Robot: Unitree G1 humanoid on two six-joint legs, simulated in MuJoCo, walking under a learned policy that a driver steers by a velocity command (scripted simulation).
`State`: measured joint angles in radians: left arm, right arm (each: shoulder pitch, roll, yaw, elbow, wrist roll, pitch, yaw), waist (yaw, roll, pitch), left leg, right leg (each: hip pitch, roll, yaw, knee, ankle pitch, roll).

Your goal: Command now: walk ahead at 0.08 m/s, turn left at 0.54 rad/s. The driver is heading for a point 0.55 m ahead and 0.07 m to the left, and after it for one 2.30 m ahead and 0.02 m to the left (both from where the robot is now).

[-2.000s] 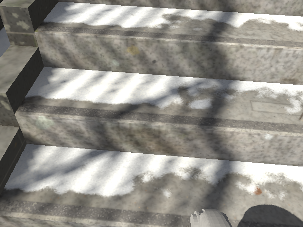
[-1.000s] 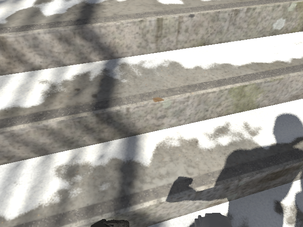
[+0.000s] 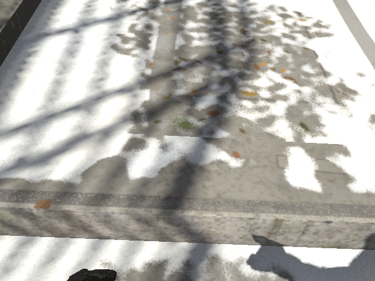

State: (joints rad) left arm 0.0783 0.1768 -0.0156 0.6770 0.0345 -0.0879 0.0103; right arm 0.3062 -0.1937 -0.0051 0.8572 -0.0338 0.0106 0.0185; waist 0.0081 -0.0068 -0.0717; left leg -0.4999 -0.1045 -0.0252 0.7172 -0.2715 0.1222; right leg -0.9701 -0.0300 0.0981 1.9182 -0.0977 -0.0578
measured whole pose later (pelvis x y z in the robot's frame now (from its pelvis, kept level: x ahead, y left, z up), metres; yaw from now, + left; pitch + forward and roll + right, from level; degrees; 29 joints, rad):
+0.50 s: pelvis +0.12 -0.08 +0.03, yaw +17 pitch +3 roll -2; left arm 0.11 0.22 -0.01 0.55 0.00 -0.03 0.05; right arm 0.23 -0.19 0.00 0.58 0.01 0.06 -0.10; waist -0.02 -0.02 -0.05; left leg -0.20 -0.11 -0.37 0.51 -0.32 0.03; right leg -1.01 0.02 0.07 2.05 -0.52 0.14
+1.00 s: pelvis +0.28 -0.15 +0.14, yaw +18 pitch -1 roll +0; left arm 0.36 0.12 0.00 0.71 0.05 -0.03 0.05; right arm 0.31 -0.24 -0.04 0.62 0.00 0.07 -0.02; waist -0.07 0.03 -0.07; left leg -0.85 -0.08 0.00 1.80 -0.10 -0.01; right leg -0.29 -0.16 -0.25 0.91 -0.68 0.01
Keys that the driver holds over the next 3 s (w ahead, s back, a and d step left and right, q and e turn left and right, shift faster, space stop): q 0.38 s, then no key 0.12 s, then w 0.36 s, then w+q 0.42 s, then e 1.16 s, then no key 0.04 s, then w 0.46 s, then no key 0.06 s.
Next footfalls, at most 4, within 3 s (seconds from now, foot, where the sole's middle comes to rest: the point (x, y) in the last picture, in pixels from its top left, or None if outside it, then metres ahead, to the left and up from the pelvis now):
0.66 right None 0.31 -0.26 -0.58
1.18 left None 0.41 0.00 -0.58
1.68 right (207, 167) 0.76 -0.05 -0.41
2.40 left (144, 143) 0.85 0.16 -0.41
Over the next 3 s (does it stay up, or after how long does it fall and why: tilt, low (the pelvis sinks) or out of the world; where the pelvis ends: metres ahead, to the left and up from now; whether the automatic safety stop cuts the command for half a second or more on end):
stays up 0.85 -0.01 0.37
